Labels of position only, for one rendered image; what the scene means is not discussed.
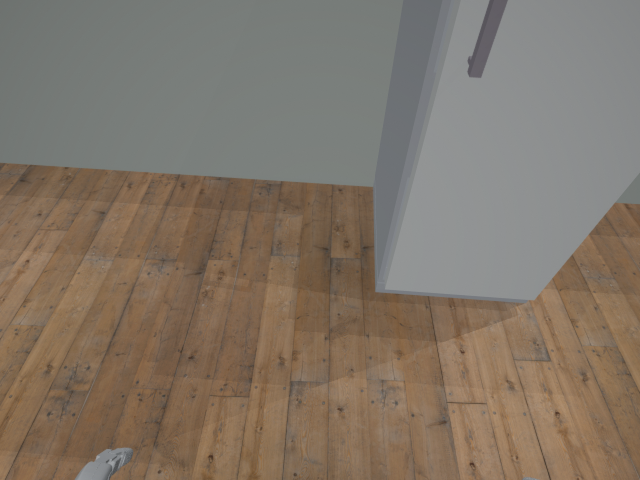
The robot left hand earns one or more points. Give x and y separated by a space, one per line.
106 464

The handle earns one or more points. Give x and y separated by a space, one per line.
486 37

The fridge door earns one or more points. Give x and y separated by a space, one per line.
513 170

